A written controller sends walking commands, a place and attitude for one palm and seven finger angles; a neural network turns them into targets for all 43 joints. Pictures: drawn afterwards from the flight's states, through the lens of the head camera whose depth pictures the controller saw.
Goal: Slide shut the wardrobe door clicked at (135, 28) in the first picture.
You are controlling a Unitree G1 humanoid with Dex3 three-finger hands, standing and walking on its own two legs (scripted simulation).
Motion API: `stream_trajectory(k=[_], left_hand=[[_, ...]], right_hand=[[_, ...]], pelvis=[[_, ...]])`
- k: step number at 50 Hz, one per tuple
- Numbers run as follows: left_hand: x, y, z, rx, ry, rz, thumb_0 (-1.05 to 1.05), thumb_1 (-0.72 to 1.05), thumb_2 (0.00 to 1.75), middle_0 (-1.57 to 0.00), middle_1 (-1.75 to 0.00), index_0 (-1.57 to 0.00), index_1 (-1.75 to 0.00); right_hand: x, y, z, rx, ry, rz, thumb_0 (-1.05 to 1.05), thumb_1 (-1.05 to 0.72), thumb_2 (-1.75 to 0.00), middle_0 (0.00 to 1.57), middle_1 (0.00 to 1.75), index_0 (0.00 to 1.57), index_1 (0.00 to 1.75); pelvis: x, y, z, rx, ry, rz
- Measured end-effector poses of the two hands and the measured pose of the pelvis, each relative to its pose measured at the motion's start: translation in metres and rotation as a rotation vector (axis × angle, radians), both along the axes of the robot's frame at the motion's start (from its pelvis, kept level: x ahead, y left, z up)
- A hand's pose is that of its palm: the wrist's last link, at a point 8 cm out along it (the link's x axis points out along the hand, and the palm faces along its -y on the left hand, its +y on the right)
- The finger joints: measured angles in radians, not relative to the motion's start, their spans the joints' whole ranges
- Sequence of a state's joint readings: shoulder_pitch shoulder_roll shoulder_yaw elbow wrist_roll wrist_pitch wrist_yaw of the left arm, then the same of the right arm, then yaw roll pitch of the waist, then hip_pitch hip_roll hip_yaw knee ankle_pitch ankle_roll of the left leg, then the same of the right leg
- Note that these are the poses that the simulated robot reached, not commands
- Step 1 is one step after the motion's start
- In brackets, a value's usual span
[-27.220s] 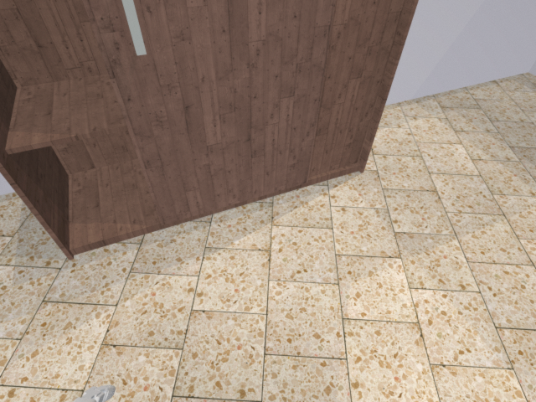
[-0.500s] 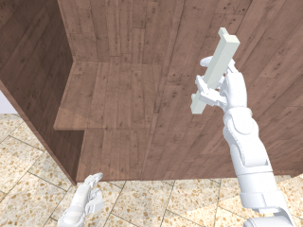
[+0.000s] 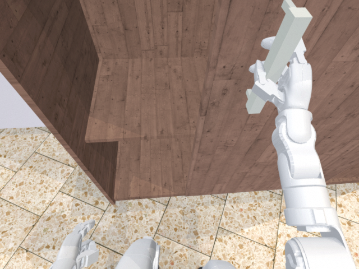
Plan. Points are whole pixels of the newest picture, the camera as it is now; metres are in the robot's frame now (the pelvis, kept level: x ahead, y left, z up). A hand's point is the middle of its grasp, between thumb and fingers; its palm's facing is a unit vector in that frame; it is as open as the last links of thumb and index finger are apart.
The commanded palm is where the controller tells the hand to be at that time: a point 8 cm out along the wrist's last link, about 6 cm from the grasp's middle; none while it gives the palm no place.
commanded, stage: step sideways, sliding the door along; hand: right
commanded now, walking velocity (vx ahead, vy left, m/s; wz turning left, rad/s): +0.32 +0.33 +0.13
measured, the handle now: (267, 64) +0.46 -0.15 +0.19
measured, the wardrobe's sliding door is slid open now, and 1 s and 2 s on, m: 0.38 0.16 0.00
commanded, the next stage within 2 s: none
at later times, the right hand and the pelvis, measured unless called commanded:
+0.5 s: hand (220, 82) +0.41 -0.06 +0.18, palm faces +0.21 +0.97 -0.10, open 6.6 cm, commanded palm +0.38 -0.04 +0.19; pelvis +0.02 +0.12 -0.01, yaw -2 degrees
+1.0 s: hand (138, 88) +0.39 +0.09 +0.18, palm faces +0.05 +0.99 -0.13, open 6.7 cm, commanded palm +0.37 +0.08 +0.19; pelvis +0.03 +0.21 +0.00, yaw +2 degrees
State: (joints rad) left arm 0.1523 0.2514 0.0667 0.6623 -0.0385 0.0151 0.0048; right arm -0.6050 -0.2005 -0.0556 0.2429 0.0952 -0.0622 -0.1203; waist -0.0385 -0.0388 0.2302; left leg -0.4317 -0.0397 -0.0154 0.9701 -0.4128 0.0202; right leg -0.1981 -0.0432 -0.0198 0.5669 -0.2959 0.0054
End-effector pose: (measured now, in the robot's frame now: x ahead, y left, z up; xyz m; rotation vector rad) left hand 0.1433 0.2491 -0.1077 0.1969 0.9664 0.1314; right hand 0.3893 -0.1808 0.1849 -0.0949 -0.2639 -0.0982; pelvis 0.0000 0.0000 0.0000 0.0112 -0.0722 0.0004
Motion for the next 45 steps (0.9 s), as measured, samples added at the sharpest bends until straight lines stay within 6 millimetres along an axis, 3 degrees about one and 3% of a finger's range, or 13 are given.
stream_trajectory(k=[9, 12, 16, 21, 26, 33, 39, 45], left_hand=[[0.044, -0.015, 0.004, -0.132, -0.073, -0.137, 0.01, 0.9, 0.9, -0.2, -0.29, -0.2, -0.3], [0.062, -0.007, -0.004, -0.168, -0.107, -0.177, 0.01, 0.9, 0.9, -0.2, -0.3, -0.2, -0.3], [0.076, 0.017, -0.006, -0.163, -0.11, -0.158, 0.01, 0.9, 0.9, -0.21, -0.3, -0.2, -0.3], [0.079, 0.056, 0.001, -0.064, -0.111, -0.12, 0.01, 0.9, 0.9, -0.2, -0.3, -0.2, -0.3], [0.078, 0.08, 0.003, -0.081, -0.083, -0.138, 0.01, 0.9, 0.9, -0.2, -0.29, -0.2, -0.3], [0.088, 0.105, -0.016, -0.145, -0.091, -0.134, 0.01, 0.9, 0.9, -0.2, -0.29, -0.2, -0.3], [0.085, 0.12, -0.002, -0.094, -0.099, -0.101, 0.02, 0.9, 0.9, -0.2, -0.29, -0.2, -0.3], [0.083, 0.13, 0.009, -0.125, -0.085, -0.133, 0.02, 0.9, 0.9, -0.2, -0.29, -0.2, -0.3]], right_hand=[[-0.003, 0.016, 0.001, -0.031, 0.011, -0.051, -0.03, -0.69, -0.81, 0.45, 1.41, 0.2, 1.39], [-0.004, 0.024, 0.001, -0.048, 0.005, -0.09, -0.04, -0.68, -0.82, 0.45, 1.41, 0.2, 1.38], [-0.006, 0.039, 0.001, -0.045, 0.02, -0.134, -0.04, -0.66, -0.82, 0.45, 1.41, 0.2, 1.37], [-0.008, 0.057, 0.0, -0.016, 0.004, -0.116, -0.03, -0.67, -0.81, 0.45, 1.41, 0.21, 1.37], [-0.01, 0.079, -0.001, -0.024, -0.005, -0.104, -0.03, -0.69, -0.8, 0.45, 1.41, 0.18, 1.36], [-0.013, 0.117, -0.002, -0.043, -0.035, -0.124, -0.04, -0.68, -0.81, 0.45, 1.41, 0.17, 1.33], [-0.016, 0.151, -0.003, -0.01, -0.053, -0.041, -0.02, -0.7, -0.79, 0.45, 1.41, 0.17, 1.33], [-0.018, 0.188, -0.003, -0.015, -0.049, 0.054, -0.02, -0.72, -0.78, 0.45, 1.41, 0.14, 1.33]], pelvis=[[0.007, 0.048, -0.003, 0.056, -0.026, 0.027], [0.011, 0.071, -0.013, 0.05, -0.035, 0.023], [0.011, 0.089, -0.01, 0.056, -0.041, -0.026], [0.016, 0.096, -0.011, 0.021, -0.009, -0.03], [0.02, 0.121, -0.006, 0.023, -0.018, -0.029], [0.029, 0.156, -0.018, 0.034, -0.042, -0.052], [0.03, 0.159, -0.01, 0.002, 0.0, -0.038], [0.03, 0.179, 0.001, 0.028, 0.001, -0.005]])
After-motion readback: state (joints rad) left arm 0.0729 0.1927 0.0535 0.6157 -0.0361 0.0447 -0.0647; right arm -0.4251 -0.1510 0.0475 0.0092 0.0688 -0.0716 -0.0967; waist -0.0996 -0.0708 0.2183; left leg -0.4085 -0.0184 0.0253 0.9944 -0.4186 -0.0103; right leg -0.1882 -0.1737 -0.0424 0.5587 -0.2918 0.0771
